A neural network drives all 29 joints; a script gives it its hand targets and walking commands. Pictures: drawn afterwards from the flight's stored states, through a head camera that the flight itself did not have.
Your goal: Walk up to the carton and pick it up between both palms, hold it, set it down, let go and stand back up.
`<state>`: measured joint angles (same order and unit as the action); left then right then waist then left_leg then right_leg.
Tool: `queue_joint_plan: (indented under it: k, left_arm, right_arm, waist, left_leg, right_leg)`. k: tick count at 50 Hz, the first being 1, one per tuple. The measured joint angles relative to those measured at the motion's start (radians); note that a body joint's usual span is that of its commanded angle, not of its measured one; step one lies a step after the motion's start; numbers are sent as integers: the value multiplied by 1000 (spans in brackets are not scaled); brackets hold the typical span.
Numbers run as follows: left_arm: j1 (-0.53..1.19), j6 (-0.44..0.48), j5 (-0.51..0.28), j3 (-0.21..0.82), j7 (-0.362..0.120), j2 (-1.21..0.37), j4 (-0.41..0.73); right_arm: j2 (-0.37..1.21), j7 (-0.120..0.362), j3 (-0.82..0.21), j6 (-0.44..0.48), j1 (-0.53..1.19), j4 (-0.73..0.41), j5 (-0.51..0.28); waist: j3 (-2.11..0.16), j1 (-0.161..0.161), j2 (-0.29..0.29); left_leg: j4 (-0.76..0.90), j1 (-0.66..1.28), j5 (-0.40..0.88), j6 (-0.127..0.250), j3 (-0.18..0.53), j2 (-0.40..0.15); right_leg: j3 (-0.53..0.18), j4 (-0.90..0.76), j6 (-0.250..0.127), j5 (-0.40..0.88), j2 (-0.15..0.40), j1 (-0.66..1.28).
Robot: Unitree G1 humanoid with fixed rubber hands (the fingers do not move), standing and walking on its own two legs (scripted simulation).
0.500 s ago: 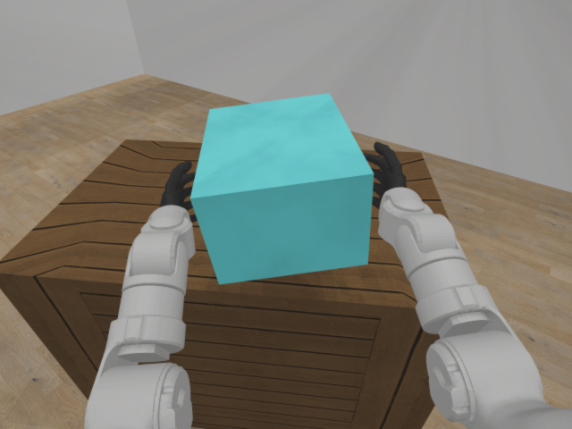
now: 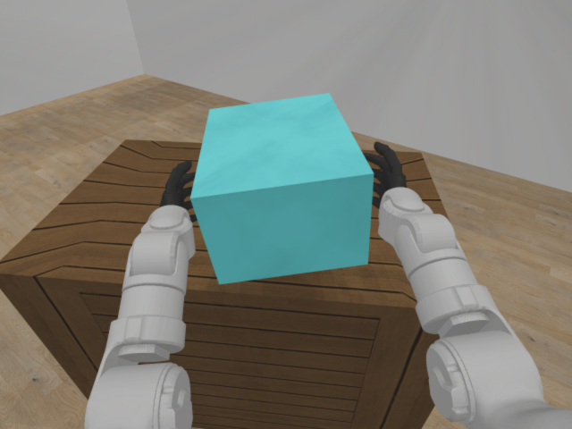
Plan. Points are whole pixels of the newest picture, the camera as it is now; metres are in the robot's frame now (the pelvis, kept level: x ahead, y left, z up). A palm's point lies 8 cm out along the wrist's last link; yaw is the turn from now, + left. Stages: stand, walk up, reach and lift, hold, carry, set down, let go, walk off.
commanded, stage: hold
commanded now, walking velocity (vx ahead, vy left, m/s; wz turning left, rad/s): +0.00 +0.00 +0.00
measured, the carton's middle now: (280, 178) +0.46 +0.01 +0.18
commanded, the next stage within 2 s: none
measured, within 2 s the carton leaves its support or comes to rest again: neither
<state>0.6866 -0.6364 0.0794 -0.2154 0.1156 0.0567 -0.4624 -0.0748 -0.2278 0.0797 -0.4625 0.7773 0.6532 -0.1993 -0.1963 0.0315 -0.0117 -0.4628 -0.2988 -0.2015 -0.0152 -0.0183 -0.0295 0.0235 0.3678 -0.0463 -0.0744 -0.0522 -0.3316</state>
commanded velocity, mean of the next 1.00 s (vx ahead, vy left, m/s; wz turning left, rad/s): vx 0.00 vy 0.00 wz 0.00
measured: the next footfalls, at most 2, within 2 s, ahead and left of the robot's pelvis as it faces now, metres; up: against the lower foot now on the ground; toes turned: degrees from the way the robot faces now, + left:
none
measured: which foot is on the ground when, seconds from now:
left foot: down 0.00-1.00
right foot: down 0.00-1.00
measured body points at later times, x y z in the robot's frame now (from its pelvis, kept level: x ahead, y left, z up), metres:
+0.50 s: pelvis +0.00 +0.00 +0.00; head -0.06 +0.01 +0.45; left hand +0.39 +0.16 +0.18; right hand +0.40 -0.14 +0.20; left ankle +0.02 +0.13 -0.74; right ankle +0.07 -0.09 -0.74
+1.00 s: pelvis +0.00 +0.00 +0.00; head -0.06 +0.01 +0.45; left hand +0.39 +0.16 +0.18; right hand +0.40 -0.14 +0.19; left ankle +0.02 +0.13 -0.74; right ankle +0.07 -0.09 -0.74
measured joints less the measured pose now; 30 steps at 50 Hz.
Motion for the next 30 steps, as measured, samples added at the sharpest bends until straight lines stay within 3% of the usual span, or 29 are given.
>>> queue_joint_plan:
  k: [30]
  left_arm:
    - [0,0,6,-3,0,-2,5]
  right_arm:
    - [2,2,0,4,0,0,6]
  waist:
    - [3,0,0]
  left_leg:
    - [1,5,1,0,0,0]
  right_leg:
    - [0,0,0,0,0,5]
